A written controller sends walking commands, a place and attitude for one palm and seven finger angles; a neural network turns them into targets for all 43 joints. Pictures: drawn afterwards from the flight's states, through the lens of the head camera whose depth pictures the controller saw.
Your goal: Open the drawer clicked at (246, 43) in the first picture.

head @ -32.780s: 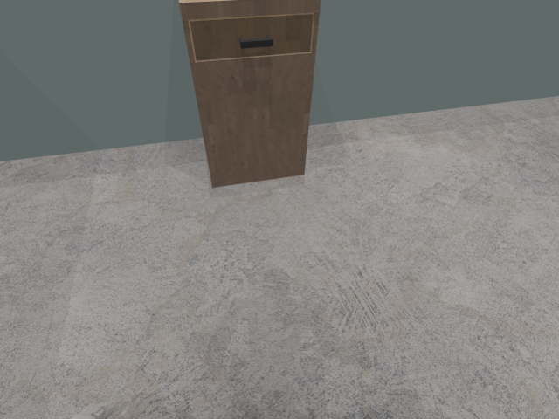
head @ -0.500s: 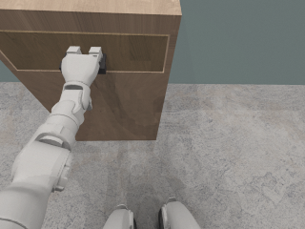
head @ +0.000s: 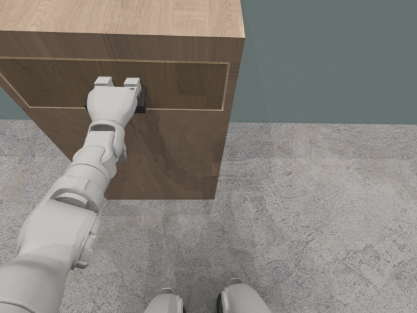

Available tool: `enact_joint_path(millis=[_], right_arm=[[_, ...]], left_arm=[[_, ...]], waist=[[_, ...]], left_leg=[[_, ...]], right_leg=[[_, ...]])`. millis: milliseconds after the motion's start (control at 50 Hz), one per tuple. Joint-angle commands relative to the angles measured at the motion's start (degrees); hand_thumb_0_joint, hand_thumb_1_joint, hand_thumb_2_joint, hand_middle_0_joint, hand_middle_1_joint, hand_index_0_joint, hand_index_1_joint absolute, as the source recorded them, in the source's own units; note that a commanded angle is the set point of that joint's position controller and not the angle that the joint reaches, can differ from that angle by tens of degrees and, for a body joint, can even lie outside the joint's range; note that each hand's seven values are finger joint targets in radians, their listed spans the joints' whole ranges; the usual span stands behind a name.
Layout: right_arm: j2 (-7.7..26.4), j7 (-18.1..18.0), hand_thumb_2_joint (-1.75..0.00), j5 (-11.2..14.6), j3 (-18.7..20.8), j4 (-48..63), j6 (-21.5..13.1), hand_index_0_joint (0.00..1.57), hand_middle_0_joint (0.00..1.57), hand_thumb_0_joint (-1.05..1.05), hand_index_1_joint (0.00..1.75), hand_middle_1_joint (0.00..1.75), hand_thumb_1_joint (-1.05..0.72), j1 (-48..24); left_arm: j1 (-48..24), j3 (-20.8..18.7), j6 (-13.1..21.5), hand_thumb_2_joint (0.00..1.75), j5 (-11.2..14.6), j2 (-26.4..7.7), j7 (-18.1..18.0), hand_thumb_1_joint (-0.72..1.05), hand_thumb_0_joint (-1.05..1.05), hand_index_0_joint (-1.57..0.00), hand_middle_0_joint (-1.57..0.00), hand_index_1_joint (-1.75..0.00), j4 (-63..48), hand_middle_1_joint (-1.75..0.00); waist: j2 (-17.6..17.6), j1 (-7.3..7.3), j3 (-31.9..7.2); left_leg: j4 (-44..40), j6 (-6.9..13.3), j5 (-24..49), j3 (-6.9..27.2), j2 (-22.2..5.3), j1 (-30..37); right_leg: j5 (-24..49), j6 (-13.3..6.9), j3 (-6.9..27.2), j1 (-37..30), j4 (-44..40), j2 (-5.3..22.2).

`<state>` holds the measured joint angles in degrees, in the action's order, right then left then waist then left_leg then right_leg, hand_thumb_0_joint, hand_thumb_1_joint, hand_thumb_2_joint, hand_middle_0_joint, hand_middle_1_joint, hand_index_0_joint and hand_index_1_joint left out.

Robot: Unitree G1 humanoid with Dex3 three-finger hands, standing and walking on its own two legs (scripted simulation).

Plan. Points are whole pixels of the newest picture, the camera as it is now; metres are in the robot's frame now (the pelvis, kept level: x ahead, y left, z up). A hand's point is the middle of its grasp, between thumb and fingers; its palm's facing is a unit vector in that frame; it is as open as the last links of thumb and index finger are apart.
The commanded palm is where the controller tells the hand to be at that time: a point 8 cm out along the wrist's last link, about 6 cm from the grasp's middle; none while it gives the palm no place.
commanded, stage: close the thumb around the handle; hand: left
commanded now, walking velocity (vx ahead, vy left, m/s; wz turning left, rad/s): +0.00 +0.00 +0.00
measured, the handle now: (117, 97) +0.55 +0.16 +0.03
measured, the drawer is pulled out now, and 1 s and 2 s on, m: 0.00 0.00 0.02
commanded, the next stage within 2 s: pull the drawer open in 0.62 s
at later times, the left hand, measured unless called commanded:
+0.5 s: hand (121, 119) +0.50 +0.15 +0.02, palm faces -0.05 +0.02 -1.00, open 6.3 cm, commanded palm +0.49 +0.14 +0.07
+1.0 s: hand (121, 122) +0.50 +0.15 +0.01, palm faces -0.06 -0.02 -1.00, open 5.6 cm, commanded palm +0.46 +0.15 +0.07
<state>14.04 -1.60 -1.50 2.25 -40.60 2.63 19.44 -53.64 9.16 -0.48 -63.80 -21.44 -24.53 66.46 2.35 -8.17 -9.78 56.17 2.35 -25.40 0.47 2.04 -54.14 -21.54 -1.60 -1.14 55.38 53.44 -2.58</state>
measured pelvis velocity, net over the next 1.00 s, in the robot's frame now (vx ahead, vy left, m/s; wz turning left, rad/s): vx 0.02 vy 0.00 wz -0.04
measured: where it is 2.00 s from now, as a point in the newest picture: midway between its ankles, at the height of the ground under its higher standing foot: outside the picture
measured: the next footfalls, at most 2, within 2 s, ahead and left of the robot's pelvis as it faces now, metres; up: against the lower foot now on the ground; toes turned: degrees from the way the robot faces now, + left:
none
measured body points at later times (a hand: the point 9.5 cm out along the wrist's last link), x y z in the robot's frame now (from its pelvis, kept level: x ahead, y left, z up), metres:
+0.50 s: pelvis +0.00 -0.01 +0.00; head +0.11 -0.01 +0.44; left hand +0.50 +0.15 +0.07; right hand +0.02 -0.27 -0.13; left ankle +0.00 +0.09 -0.67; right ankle +0.03 -0.10 -0.67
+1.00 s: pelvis +0.02 +0.00 +0.01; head +0.13 -0.01 +0.45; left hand +0.50 +0.15 +0.06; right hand +0.03 -0.27 -0.12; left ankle +0.00 +0.09 -0.67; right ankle +0.03 -0.10 -0.67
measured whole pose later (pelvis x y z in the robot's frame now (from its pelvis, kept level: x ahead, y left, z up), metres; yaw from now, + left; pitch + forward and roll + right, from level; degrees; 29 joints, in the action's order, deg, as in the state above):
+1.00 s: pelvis +0.02 +0.00 +0.01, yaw -2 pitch +22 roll -1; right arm 13.0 -0.7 -1.0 2.8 -40.6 4.8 19.2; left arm -45.1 6.6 -1.6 -62.5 -20.6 -23.4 60.7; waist 3.0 -7.0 -10.0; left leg 51.4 2.2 -25.7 -1.3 1.0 -47.7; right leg -21.4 -1.7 1.0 50.0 49.5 -3.8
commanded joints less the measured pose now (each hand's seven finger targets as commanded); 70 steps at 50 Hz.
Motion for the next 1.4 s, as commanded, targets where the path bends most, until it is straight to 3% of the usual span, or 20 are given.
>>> enact_joint_path(millis=[0,120,200,280,320,340,400,420,480,700,820,880,1020,1080,1140,1220,1240,1280,1340,1380], right_arm=[[8.6,0.5,-0.9,-0.5,3.6,1.5,-1.0,0.2,0.2,0.0,0.3,0.3,-0.9,8.0],[8.8,0.6,-0.9,-0.3,3.5,0.8,0.3,0.2,0.2,0.0,0.3,0.3,-0.9,8.0],[8.7,0.3,-0.9,0.1,3.2,0.9,0.7,0.2,0.2,0.0,0.3,0.3,-0.9,7.4],[8.6,-0.2,-0.9,0.3,2.8,1.4,0.2,0.2,0.2,0.0,0.3,0.3,-0.9,6.9],[8.4,-0.3,-0.9,0.1,3.1,1.6,-0.3,0.2,0.2,0.0,0.3,0.3,-0.9,7.2],[8.6,-0.3,-0.9,0.1,3.1,1.6,-0.3,0.2,0.2,0.0,0.3,0.3,-0.9,7.2],[8.1,-0.2,-0.9,0.1,3.1,1.9,-0.7,0.2,0.2,0.0,0.3,0.3,-0.9,7.1],[8.1,-0.1,-0.9,0.0,3.1,1.8,-0.9,0.2,0.2,0.0,0.3,0.3,-0.9,7.2],[8.4,0.0,-0.9,0.0,3.1,1.8,-0.9,0.2,0.2,0.0,0.3,0.3,-0.9,7.2],[8.5,0.3,-0.9,-0.4,3.6,1.2,-0.7,0.2,0.2,0.0,0.3,0.3,-0.9,7.6],[7.9,0.6,-0.9,0.0,3.7,2.5,0.3,0.2,0.2,0.0,0.3,0.3,-0.9,6.5],[7.9,0.4,-0.9,0.3,3.4,3.6,0.8,0.2,0.2,0.0,0.3,0.3,-0.9,5.8],[7.5,0.7,-0.9,0.5,3.8,4.7,1.4,0.2,0.2,0.0,0.3,0.3,-0.9,4.3],[7.3,1.1,-0.9,0.6,4.2,4.8,1.6,0.2,0.2,0.0,0.3,0.3,-0.9,3.8],[7.3,1.3,-0.9,0.6,4.5,4.7,2.0,0.2,0.2,0.0,0.3,0.3,-0.9,3.5],[7.1,1.9,-0.9,0.6,4.8,5.2,2.6,0.2,0.2,0.0,0.3,0.3,-0.9,2.3],[7.4,1.7,-0.9,0.7,4.8,3.7,2.7,0.2,0.2,0.0,0.3,0.3,-0.9,2.7],[7.5,1.4,-0.9,0.4,4.9,1.7,2.3,0.2,0.2,0.0,0.3,0.3,-0.9,3.9],[7.6,1.0,-0.9,0.0,4.7,1.6,2.2,0.2,0.2,0.0,0.3,0.3,-0.9,3.8],[7.1,1.1,-0.9,-0.3,4.7,1.6,2.3,0.2,0.2,0.0,0.3,0.3,-0.9,4.2]], left_arm=[[-31.2,0.3,-0.5,0.42,-0.3,-4.3,-3.7,-0.22,0.0,-0.32,-0.32,-1.23,-11.5,-1.23],[-31.0,-1.7,-4.2,0.56,0.1,-7.7,-4.1,0.12,0.0,-0.34,-0.34,-1.27,-10.6,-1.27],[-30.4,-1.2,-5.1,0.66,0.8,-7.1,-2.7,0.34,0.0,-0.36,-0.36,-1.29,-8.6,-1.29],[-29.9,0.0,-4.2,0.76,0.9,-6.4,-1.4,0.56,0.0,-0.38,-0.38,-1.31,-7.7,-1.31],[-30.5,0.2,-2.7,0.8,0.9,-5.9,-0.9,0.68,0.0,-0.38,-0.38,-1.33,-9.4,-1.33],[-29.0,-2.0,-2.2,0.83,0.8,-8.4,-0.9,0.73,0.0,-0.39,-0.39,-1.33,-9.5,-1.33],[-28.0,0.1,-0.9,0.9,0.9,-5.2,-0.3,0.9,0.0,-0.4,-0.4,-1.35,-9.6,-1.35],[-28.1,1.7,-0.4,0.9,0.9,-3.2,-0.4,0.9,0.0,-0.4,-0.4,-1.35,-9.6,-1.35],[-26.9,-1.4,-0.1,0.9,0.7,-6.8,-1.0,0.9,0.0,-0.4,-0.4,-1.35,-9.6,-1.35],[-30.5,-2.4,-1.0,0.9,0.3,-8.0,-3.3,0.9,0.0,-0.4,-0.4,-1.35,-13.1,-1.35],[-21.2,-2.1,-0.9,0.9,1.7,-5.6,-1.9,0.9,0.0,-0.4,-0.4,-1.35,-14.0,-1.35],[-14.5,-4.8,-0.1,0.9,2.2,-8.2,-1.1,0.9,0.0,-0.4,-0.4,-1.35,-15.2,-1.35],[-2.4,-5.9,1.9,0.9,1.2,-7.4,-1.1,0.9,0.0,-0.4,-0.4,-1.35,-19.1,-1.35],[0.7,-4.3,1.6,0.9,1.2,-4.3,-1.5,0.9,0.0,-0.4,-0.4,-1.35,-21.1,-1.35],[3.2,-5.5,1.2,0.9,0.8,-5.4,-2.2,0.9,0.0,-0.4,-0.4,-1.35,-23.4,-1.35],[5.6,-2.7,-0.3,0.9,0.6,-1.5,-2.5,0.9,0.0,-0.4,-0.4,-1.35,-27.1,-1.35],[-3.0,-2.4,-0.6,0.9,0.4,-2.4,-2.9,0.9,0.0,-0.4,-0.4,-1.35,-26.5,-1.35],[-15.3,-1.1,-1.2,0.9,-0.7,-3.2,-3.5,0.9,0.0,-0.4,-0.4,-1.35,-22.9,-1.35],[-14.2,-4.2,-2.3,0.9,-1.8,-7.0,-4.2,0.9,0.0,-0.4,-0.4,-1.35,-18.9,-1.35],[-16.8,-2.3,-2.6,0.9,-1.5,-4.5,-4.0,0.9,0.0,-0.4,-0.4,-1.35,-19.5,-1.35]], waist=[[3.3,-4.43,-25.9],[2.4,-3.84,-27.4],[0.1,-4.33,-23.9],[0.1,-4.72,-21.1],[0.4,-4.64,-23.2],[1.0,-3.84,-23.7],[0.3,-3.99,-23.2],[0.9,-4.31,-22.2],[0.7,-3.57,-22.8],[2.6,-3.6,-27.8],[1.0,-1.0,-27.9],[-0.3,1.31,-27.1],[-1.7,4.03,-25.8],[-2.0,3.95,-24.4],[-1.5,4.77,-25.6],[-0.8,4.75,-25.6],[-1.5,2.01,-23.6],[-0.7,-1.0,-20.0],[-1.9,0.12,-22.5],[0.8,-0.08,-25.7]], left_leg=[[-5.2,-0.9,17.2,2.2,-1.3,19.8],[-6.3,-0.6,17.9,1.4,-0.9,19.3],[-7.5,-0.2,15.6,1.1,-0.7,17.4],[-8.0,0.1,12.1,0.8,-0.6,16.0],[-7.6,0.2,13.3,0.7,-0.6,17.0],[-7.4,0.2,13.8,0.5,-0.6,17.0],[-7.2,0.0,14.0,0.8,-0.5,16.6],[-7.1,0.0,13.8,0.9,-0.6,16.8],[-6.5,0.1,13.9,0.6,-0.6,15.9],[-5.7,-0.4,18.4,1.0,-0.6,19.0],[-7.1,-0.3,21.0,0.1,-0.7,20.7],[-8.3,-0.2,21.7,-0.6,-0.6,19.7],[-9.0,-0.4,27.7,-1.2,-0.9,21.2],[-9.1,-0.6,31.4,-1.3,-1.2,22.9],[-8.7,-0.8,36.8,-0.9,-1.5,25.2],[-8.5,-1.1,43.3,-0.4,-2.1,28.9],[-8.1,-1.3,41.5,0.1,-2.5,28.8],[-7.7,-1.3,34.4,0.2,-2.3,26.0],[-7.3,-1.0,32.4,-0.5,-1.4,24.6],[-6.5,-1.3,37.7,-0.3,-1.4,26.0]], right_leg=[[10.7,-1.0,0.6,-9.0,-6.0,-0.6],[13.5,-0.8,1.1,-13.8,-7.3,-0.6],[12.8,-0.6,1.3,-15.4,-8.8,-0.6],[10.0,-0.4,1.7,-14.3,-9.5,-0.3],[11.3,-0.4,1.9,-15.0,-9.0,-0.3],[12.1,-0.5,2.1,-15.6,-8.8,-0.2],[12.1,-0.6,1.7,-15.1,-8.3,-0.2],[11.6,-0.6,1.6,-13.6,-8.3,-0.3],[11.9,-0.6,2.0,-14.2,-7.9,-0.3],[15.2,-0.8,1.6,-15.0,-6.9,-0.4],[18.5,-0.7,1.6,-19.3,-7.9,-0.7],[21.0,-0.6,2.2,-23.7,-8.5,-0.6],[26.9,-0.9,2.4,-26.4,-8.5,-0.8],[28.9,-0.8,2.2,-26.0,-8.8,-0.8],[31.9,-0.8,2.4,-26.7,-8.4,-0.8],[33.5,-0.6,1.9,-25.8,-8.5,-0.9],[32.1,-0.4,1.7,-23.1,-8.6,-0.8],[26.8,-0.3,1.3,-18.7,-8.6,-0.7],[27.2,-0.6,1.9,-20.1,-8.2,-0.6],[30.3,-0.6,1.8,-20.5,-7.1,-0.3]])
